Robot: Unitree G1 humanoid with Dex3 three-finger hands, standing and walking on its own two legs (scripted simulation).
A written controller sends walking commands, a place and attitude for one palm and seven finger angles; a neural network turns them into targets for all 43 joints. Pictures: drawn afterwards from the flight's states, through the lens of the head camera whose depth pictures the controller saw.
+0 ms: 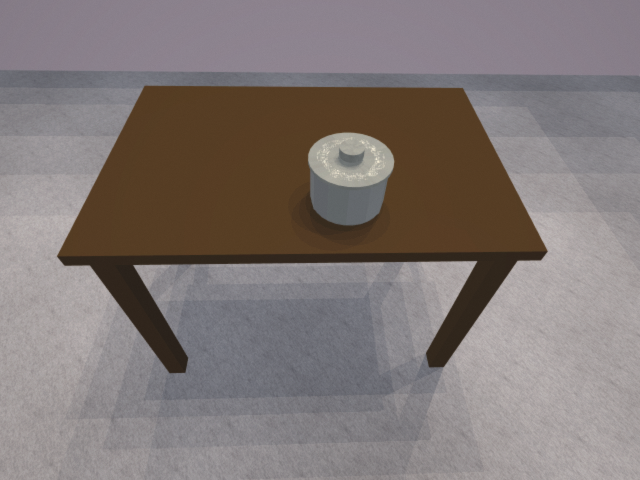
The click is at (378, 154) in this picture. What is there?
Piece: lid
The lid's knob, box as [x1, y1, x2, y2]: [339, 140, 364, 162]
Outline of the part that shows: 340,144 339,156 343,160 355,162 363,157 364,146 359,141 345,140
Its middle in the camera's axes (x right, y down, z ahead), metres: +0.06 -0.17 +0.75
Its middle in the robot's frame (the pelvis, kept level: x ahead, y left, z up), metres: +0.68 -0.02 +0.01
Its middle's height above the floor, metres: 0.79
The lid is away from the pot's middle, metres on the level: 0.00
